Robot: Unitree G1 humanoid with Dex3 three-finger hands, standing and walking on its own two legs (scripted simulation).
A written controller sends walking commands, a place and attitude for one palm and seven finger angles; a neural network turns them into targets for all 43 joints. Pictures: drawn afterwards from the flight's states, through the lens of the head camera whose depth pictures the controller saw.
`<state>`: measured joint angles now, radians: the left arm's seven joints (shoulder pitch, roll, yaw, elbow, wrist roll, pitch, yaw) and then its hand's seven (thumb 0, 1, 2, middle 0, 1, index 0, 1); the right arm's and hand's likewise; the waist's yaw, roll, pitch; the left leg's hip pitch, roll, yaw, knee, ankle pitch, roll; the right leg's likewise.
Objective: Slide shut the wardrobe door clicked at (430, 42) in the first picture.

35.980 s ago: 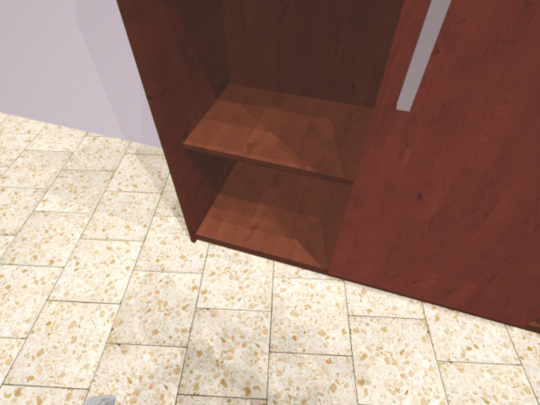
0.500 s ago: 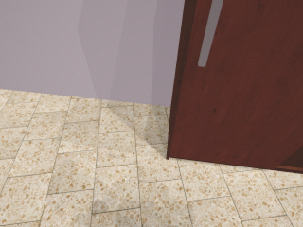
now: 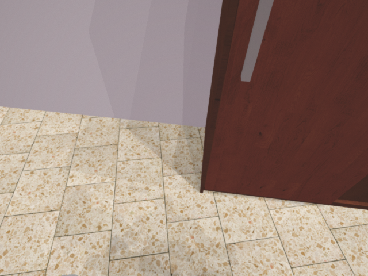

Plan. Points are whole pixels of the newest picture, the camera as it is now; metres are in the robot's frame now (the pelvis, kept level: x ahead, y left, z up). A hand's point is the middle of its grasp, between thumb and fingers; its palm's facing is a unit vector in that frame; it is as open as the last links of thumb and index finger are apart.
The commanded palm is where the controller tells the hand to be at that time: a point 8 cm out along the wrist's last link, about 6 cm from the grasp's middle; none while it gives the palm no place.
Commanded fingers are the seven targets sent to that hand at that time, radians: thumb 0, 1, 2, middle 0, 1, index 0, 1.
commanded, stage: look to check the result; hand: right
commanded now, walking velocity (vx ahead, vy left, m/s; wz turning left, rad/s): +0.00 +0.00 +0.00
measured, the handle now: (255, 36) +0.66 -0.14 +0.21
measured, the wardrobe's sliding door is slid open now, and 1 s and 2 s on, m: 0.00 0.00 0.00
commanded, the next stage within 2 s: stand and wait in 0.04 s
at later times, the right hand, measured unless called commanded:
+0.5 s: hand out of the picture +0.09 -0.23 -0.16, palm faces -0.04 +0.94 -0.33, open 7.4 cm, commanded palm none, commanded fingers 0.00 -0.90 -0.90 0.20 0.30 0.20 0.30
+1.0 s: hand out of the picture +0.09 -0.22 -0.16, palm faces -0.05 +0.94 -0.34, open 7.4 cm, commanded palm none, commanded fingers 0.00 -0.90 -0.90 0.20 0.30 0.20 0.30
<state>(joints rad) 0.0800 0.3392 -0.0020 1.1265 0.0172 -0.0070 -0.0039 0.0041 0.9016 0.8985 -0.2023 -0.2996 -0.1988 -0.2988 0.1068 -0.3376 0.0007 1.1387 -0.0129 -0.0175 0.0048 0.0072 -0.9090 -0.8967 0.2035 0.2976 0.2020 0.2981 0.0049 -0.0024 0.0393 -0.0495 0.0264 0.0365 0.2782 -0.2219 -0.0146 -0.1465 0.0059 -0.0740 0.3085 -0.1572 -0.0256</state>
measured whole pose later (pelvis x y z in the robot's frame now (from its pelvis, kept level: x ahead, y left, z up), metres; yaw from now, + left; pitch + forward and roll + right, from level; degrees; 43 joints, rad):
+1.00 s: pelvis +0.01 +0.03 +0.00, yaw +1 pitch -1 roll +0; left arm 0.10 0.34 0.00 1.13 0.02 0.00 0.00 0.00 0.90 0.90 -0.20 -0.30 -0.20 -0.30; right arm 0.11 -0.33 0.00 1.13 -0.01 -0.02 0.00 0.01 -0.91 -0.90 0.20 0.30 0.20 0.30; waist 0.01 -0.01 0.04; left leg -0.02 -0.02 0.03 0.26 -0.23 0.03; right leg -0.11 -0.04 -0.08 0.29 -0.17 0.02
